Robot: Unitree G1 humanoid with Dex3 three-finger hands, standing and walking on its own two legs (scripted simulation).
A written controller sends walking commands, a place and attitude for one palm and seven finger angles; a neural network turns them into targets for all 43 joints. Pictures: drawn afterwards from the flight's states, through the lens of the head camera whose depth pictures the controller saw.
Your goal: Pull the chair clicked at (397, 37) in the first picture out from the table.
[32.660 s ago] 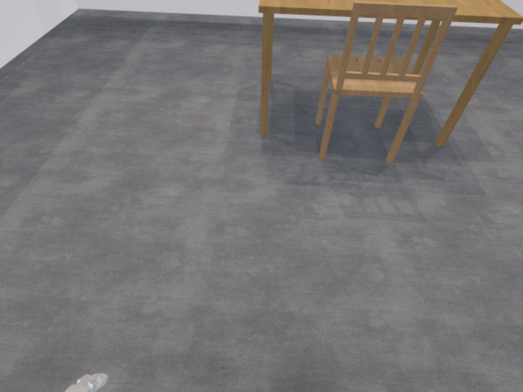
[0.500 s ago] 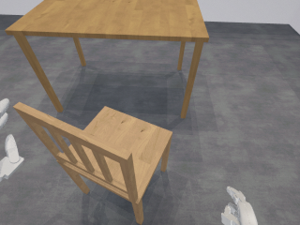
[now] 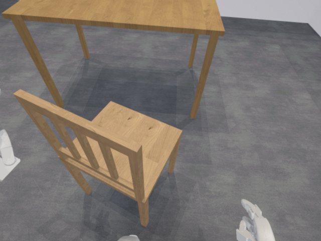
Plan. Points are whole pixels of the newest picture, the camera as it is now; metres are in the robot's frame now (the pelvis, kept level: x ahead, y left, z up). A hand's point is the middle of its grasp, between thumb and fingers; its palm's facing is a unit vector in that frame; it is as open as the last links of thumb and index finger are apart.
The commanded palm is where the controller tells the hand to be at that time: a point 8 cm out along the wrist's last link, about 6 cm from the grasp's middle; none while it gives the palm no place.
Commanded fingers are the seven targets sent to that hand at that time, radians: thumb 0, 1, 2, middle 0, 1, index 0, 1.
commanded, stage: step back with the hand held close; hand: left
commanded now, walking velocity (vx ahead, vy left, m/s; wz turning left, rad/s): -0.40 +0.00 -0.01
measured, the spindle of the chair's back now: (87, 150) +0.38 +0.27 -0.09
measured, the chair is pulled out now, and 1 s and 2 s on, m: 0.58 0.58 0.58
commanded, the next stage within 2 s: stop stepping back and stand still in 0.76 s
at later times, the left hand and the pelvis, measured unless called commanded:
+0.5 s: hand (13, 183) +0.16 +0.23 +0.20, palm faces +0.38 -0.79 -0.49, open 7.4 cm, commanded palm +0.10 +0.29 +0.19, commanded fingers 0.00 0.90 0.90 -0.20 -0.30 -0.20 -0.30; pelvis -0.04 -0.01 +0.00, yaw +1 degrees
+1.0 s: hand out of the picture +0.03 +0.22 +0.20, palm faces +0.39 -0.79 -0.47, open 7.4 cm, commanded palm -0.02 +0.26 +0.19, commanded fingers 0.00 0.90 0.90 -0.20 -0.30 -0.20 -0.30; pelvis -0.16 -0.04 +0.01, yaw -2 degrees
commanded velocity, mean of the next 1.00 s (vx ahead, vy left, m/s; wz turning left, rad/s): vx -0.29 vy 0.02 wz -0.01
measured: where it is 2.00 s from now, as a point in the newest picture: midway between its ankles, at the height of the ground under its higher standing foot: outside the picture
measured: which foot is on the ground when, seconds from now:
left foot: down 0.00-0.42, up 0.44-0.52, down 0.54-0.88, up 0.90-1.00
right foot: down 0.00-0.12, up 0.14-0.20, down 0.22-0.56, up 0.58-0.86, down 0.88-1.00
